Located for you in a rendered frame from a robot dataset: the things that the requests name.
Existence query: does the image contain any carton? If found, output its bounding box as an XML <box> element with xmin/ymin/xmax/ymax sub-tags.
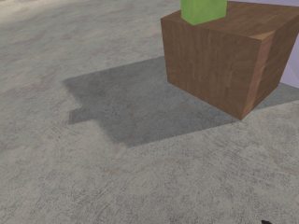
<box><xmin>180</xmin><ymin>0</ymin><xmax>228</xmax><ymax>25</ymax></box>

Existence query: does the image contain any pedestal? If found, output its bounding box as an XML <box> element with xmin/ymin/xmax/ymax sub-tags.
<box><xmin>160</xmin><ymin>0</ymin><xmax>299</xmax><ymax>120</ymax></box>

